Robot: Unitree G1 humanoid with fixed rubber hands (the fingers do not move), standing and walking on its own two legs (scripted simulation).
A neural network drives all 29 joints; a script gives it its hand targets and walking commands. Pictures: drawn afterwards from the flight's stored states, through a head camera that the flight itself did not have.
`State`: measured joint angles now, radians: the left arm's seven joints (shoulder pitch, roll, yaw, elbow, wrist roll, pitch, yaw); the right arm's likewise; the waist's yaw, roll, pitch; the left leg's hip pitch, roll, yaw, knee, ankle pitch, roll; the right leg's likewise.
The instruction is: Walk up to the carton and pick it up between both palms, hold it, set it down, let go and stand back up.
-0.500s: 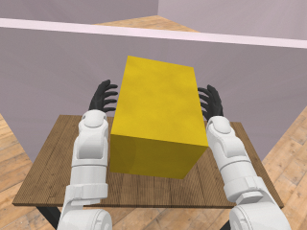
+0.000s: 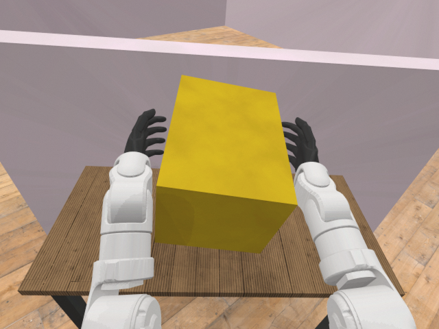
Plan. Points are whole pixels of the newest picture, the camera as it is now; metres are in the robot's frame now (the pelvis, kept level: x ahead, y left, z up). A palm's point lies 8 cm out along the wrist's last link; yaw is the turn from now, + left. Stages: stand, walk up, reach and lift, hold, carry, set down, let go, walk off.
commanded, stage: hold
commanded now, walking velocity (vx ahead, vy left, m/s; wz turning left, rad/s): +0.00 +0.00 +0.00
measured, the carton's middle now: (219, 161) +0.41 +0.00 +0.13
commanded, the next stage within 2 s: none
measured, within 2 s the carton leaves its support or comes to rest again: neither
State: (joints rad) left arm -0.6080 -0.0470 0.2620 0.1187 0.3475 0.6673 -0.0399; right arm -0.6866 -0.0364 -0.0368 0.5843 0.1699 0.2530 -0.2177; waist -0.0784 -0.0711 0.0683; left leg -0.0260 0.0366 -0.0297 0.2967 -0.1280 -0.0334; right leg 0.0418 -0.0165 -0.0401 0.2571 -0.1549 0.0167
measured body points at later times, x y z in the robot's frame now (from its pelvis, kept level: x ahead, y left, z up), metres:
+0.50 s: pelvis +0.00 +0.00 +0.00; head -0.02 +0.03 +0.45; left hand +0.38 +0.14 +0.18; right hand +0.38 -0.15 +0.17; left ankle +0.03 +0.14 -0.75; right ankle +0.00 -0.13 -0.75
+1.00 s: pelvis +0.00 +0.00 +0.00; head -0.03 +0.03 +0.45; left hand +0.38 +0.15 +0.18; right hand +0.38 -0.15 +0.17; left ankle +0.03 +0.14 -0.75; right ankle +0.00 -0.13 -0.75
